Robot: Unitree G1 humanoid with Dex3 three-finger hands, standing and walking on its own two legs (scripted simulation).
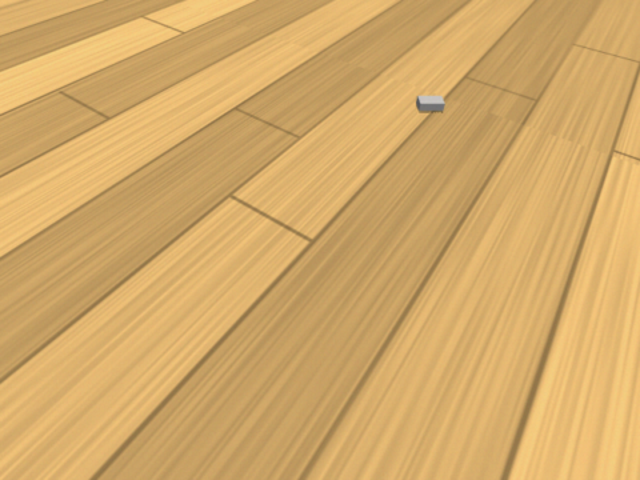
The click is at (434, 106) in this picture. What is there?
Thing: flat box
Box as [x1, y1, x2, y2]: [416, 96, 444, 110]
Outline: 417,96 416,103 419,110 443,109 444,102 441,96
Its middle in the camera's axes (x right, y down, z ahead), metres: +0.62 -0.77 +2.28
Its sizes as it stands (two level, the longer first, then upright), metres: 0.143 0.085 0.044
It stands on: the floor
